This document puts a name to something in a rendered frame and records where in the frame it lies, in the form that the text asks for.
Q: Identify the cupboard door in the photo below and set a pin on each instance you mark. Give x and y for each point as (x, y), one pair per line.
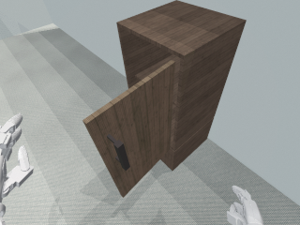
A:
(141, 118)

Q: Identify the robot right hand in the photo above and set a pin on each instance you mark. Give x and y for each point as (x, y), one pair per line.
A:
(245, 213)

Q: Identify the robot left hand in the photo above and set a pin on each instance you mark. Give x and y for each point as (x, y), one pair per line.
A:
(9, 134)

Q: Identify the handle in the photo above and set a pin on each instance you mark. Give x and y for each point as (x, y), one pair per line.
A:
(122, 156)

